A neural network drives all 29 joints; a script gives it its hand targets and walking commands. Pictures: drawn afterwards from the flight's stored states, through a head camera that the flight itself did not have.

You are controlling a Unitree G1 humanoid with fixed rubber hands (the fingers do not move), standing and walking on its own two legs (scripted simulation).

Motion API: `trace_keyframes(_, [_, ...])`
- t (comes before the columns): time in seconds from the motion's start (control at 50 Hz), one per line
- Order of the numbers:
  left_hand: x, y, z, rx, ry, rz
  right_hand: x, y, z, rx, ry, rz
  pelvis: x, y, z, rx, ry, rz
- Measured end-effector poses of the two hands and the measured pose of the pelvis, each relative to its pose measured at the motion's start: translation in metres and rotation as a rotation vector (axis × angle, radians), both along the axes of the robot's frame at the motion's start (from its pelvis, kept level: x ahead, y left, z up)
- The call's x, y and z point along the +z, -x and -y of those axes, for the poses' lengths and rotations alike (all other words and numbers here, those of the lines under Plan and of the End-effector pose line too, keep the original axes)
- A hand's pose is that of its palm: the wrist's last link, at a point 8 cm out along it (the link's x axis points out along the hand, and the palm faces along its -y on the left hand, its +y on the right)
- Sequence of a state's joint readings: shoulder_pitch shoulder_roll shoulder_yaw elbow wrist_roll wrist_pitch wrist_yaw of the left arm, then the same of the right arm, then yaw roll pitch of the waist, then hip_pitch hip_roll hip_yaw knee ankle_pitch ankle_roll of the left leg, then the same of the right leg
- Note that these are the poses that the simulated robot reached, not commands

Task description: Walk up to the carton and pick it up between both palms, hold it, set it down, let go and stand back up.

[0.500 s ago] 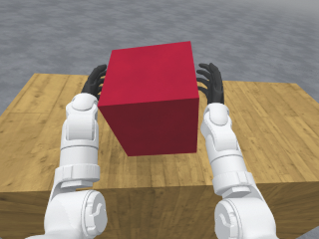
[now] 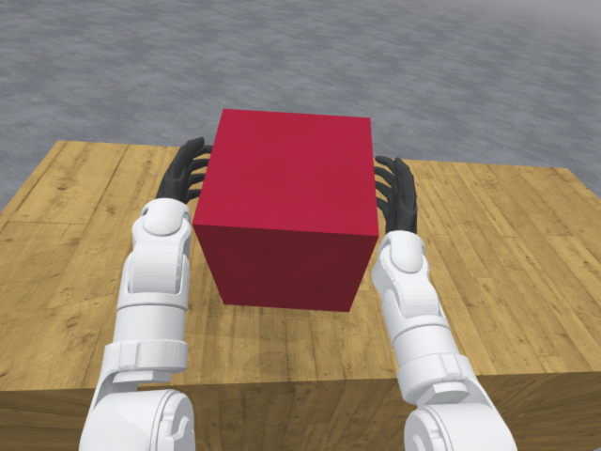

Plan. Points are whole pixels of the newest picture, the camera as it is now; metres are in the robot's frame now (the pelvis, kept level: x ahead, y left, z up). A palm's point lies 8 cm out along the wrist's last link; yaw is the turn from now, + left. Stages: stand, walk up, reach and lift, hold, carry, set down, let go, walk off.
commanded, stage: set down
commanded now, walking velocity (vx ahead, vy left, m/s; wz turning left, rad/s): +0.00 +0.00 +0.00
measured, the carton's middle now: (291, 218) +0.41 +0.01 +0.13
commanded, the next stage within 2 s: none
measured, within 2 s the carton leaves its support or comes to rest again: neither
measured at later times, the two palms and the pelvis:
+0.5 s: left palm (203, 194) +0.40 +0.13 +0.17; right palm (424, 225) +0.36 -0.16 +0.17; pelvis -0.01 +0.00 +0.00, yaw -1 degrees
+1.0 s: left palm (201, 187) +0.44 +0.14 +0.15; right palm (402, 219) +0.40 -0.14 +0.15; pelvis +0.02 +0.00 +0.00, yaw -1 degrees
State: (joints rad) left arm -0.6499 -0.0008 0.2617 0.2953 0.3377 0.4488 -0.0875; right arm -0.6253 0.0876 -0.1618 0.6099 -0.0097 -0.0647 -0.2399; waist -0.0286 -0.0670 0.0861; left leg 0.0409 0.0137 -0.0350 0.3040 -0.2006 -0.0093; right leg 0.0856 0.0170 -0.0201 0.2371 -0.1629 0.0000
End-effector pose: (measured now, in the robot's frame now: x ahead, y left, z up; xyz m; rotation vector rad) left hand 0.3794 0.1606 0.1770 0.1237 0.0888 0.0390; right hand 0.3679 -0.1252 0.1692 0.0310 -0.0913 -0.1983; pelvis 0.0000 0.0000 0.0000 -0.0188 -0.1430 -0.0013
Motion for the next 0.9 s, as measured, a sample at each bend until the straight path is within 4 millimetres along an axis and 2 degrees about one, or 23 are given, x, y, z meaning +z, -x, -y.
trace_keyframes(0.06, [0.005, 0.005, 0.0, -0.003, -0.004, 0.014, 0.006, 0.005, 0.0, -0.001, 0.005, 0.013, 0.0, 0.002, 0.0, -0.001, 0.0, 0.011])
trace_keyframes(0.12, [0.001, 0.009, 0.0, -0.017, -0.01, -0.001, 0.006, 0.011, 0.001, -0.005, 0.012, 0.002, -0.001, 0.006, 0.001, -0.006, -0.002, 0.025])
trace_keyframes(0.18, [-0.015, 0.012, 0.002, -0.037, -0.003, -0.058, 0.001, 0.018, 0.004, -0.012, 0.034, -0.025, -0.001, 0.012, 0.002, -0.011, -0.006, 0.036])
trace_keyframes(0.26, [-0.04, 0.015, 0.007, -0.058, 0.003, -0.123, -0.017, 0.024, 0.007, -0.023, 0.072, -0.08, -0.001, 0.021, 0.002, -0.011, -0.006, 0.049])
trace_keyframes(0.32, [-0.047, 0.014, 0.014, -0.064, 0.001, -0.132, -0.027, 0.026, 0.014, -0.036, 0.076, -0.096, -0.001, 0.024, 0.002, -0.011, -0.006, 0.041])
trace_keyframes(0.38, [-0.039, 0.007, 0.023, -0.072, 0.005, -0.09, -0.022, 0.023, 0.022, -0.054, 0.07, -0.064, -0.001, 0.023, 0.003, -0.012, -0.008, 0.0])
trace_keyframes(0.46, [-0.013, -0.009, 0.032, -0.093, 0.014, -0.022, -0.003, 0.015, 0.03, -0.086, 0.063, -0.005, 0.0, 0.016, 0.003, -0.012, -0.008, -0.043])
trace_keyframes(0.5, [-0.004, -0.016, 0.031, -0.1, 0.024, -0.009, 0.004, 0.01, 0.03, -0.09, 0.057, 0.006, 0.0, 0.013, 0.003, -0.015, -0.009, -0.046])
trace_keyframes(0.54, [-0.003, -0.022, 0.027, -0.101, 0.037, -0.022, 0.006, 0.005, 0.027, -0.083, 0.053, -0.01, 0.0, 0.011, 0.002, -0.02, -0.01, -0.047])
trace_keyframes(0.6, [-0.018, -0.028, 0.019, -0.094, 0.058, -0.079, -0.006, -0.001, 0.019, -0.068, 0.04, -0.07, 0.0, 0.009, 0.002, -0.025, -0.01, -0.049])
trace_keyframes(0.66, [-0.043, -0.032, 0.014, -0.088, 0.076, -0.151, -0.029, -0.006, 0.015, -0.06, 0.038, -0.143, 0.0, 0.008, 0.001, -0.024, -0.01, -0.049])
trace_keyframes(0.72, [-0.067, -0.037, 0.018, -0.09, 0.059, -0.191, -0.051, -0.01, 0.018, -0.071, 0.04, -0.197, 0.001, 0.007, 0.0, -0.024, -0.01, -0.058])
trace_keyframes(0.76, [-0.074, -0.041, 0.025, -0.097, 0.04, -0.185, -0.059, -0.014, 0.022, -0.093, 0.035, -0.196, 0.001, 0.003, 0.0, -0.025, -0.011, -0.089])
trace_keyframes(0.82, [-0.064, -0.05, 0.031, -0.097, 0.033, -0.122, -0.055, -0.02, 0.028, -0.111, 0.036, -0.147, 0.001, -0.006, 0.001, -0.026, -0.012, -0.16])
trace_keyframes(0.9, [-0.032, -0.061, 0.033, -0.095, 0.036, -0.013, -0.03, -0.03, 0.029, -0.112, 0.038, -0.049, 0.002, -0.019, 0.003, -0.026, -0.014, -0.212])
